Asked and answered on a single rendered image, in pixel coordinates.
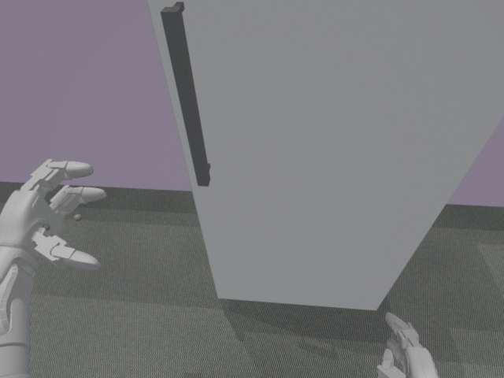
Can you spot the right robot hand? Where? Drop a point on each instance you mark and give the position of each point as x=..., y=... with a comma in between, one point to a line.
x=413, y=360

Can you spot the fridge door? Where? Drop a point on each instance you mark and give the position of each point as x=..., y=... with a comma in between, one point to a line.
x=336, y=131

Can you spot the left robot hand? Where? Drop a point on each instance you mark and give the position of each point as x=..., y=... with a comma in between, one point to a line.
x=26, y=211

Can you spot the robot left forearm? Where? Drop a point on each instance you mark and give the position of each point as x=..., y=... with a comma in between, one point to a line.
x=17, y=270

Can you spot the handle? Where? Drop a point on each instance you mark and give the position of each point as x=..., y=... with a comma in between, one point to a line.
x=172, y=20

